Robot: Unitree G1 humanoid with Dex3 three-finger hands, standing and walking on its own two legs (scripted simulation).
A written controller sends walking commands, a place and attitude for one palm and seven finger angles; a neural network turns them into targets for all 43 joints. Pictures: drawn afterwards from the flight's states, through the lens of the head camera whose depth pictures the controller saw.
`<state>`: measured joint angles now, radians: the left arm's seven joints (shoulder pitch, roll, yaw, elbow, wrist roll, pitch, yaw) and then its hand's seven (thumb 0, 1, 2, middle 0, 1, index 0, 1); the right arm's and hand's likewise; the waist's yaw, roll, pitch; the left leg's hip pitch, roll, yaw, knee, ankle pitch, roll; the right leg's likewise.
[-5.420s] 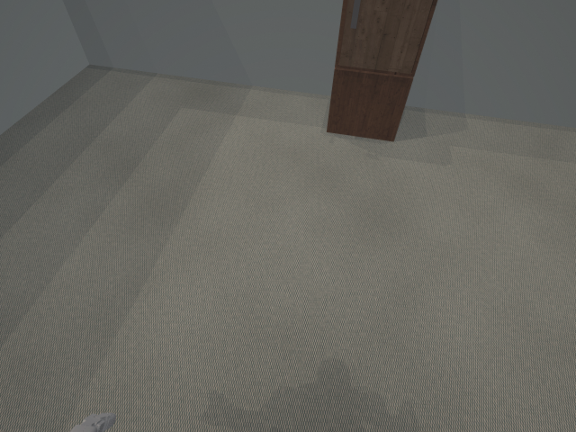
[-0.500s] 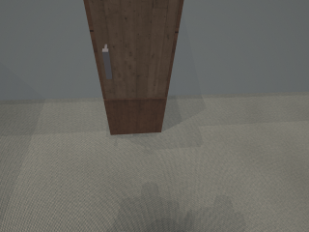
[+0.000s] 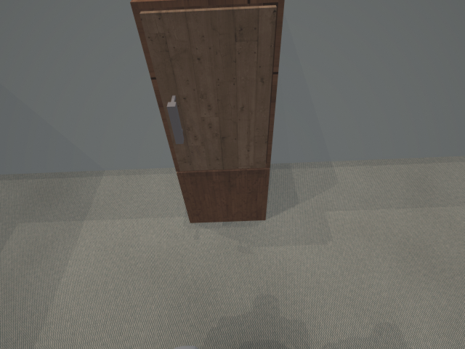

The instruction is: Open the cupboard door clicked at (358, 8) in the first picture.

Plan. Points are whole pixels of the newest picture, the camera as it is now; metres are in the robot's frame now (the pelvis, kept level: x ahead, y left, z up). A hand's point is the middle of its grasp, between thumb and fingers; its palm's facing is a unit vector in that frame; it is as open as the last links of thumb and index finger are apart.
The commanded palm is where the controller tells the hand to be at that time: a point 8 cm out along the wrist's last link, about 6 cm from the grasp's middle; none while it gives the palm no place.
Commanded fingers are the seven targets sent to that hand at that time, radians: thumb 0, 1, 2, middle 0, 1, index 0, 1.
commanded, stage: take the last steps up to it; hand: left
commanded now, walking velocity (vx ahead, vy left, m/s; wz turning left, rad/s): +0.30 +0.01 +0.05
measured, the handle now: (176, 119) +0.80 +0.24 -0.08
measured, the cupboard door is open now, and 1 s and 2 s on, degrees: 0 0 0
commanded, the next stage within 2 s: come to a stop and stand still in 0.62 s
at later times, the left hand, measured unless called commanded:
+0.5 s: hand (131, 334) +0.19 +0.24 -0.18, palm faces +0.04 -0.98 -0.19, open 7.4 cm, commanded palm none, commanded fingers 0.00 0.90 0.90 -0.20 -0.30 -0.20 -0.30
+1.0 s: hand (157, 277) +0.32 +0.22 -0.20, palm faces +0.04 -0.98 -0.19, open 7.3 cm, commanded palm none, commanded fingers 0.00 0.90 0.90 -0.20 -0.30 -0.20 -0.30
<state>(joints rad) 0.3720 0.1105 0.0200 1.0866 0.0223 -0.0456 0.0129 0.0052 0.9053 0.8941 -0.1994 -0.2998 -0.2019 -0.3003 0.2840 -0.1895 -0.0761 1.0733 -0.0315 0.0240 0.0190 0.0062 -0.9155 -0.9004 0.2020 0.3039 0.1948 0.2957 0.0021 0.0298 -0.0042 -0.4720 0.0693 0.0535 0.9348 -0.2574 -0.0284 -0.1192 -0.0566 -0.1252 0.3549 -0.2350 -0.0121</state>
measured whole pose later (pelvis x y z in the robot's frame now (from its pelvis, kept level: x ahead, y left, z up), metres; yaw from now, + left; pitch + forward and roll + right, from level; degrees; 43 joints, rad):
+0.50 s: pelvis +0.14 +0.05 -0.01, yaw +0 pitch +0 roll +1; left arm 0.21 0.19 0.06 1.06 0.02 -0.01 -0.01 0.01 0.91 0.89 -0.19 -0.30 -0.20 -0.30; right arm 0.29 -0.15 -0.05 1.09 -0.03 -0.06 -0.02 -0.01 -0.94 -0.90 0.20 0.30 0.20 0.30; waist 0.00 -0.03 0.04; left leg -0.06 0.04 0.18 0.36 -0.30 -0.01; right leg -0.50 -0.12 -0.10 0.84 -0.27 0.02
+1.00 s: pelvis +0.28 +0.04 -0.02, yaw -1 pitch -1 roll -1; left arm 0.21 0.18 0.04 1.05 0.01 0.03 0.03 0.00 0.92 0.89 -0.20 -0.30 -0.20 -0.30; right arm 0.18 -0.15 -0.03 1.05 -0.02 0.00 -0.03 0.01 -0.93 -0.90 0.20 0.30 0.19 0.30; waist 0.02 -0.03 0.08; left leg -0.30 0.05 0.10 0.56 -0.24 0.02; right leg -0.27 -0.04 -0.12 0.63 -0.37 0.01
